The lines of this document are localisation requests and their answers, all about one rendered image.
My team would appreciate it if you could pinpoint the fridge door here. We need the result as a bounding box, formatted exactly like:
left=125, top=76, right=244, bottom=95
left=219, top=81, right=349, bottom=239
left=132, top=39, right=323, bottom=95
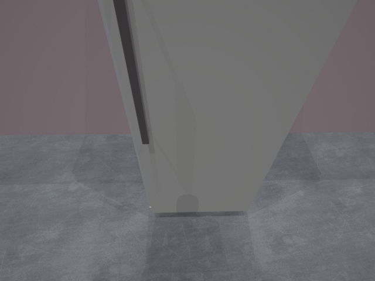
left=101, top=0, right=357, bottom=213

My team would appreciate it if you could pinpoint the handle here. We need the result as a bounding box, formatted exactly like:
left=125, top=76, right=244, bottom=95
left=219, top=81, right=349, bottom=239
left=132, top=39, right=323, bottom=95
left=113, top=0, right=149, bottom=144

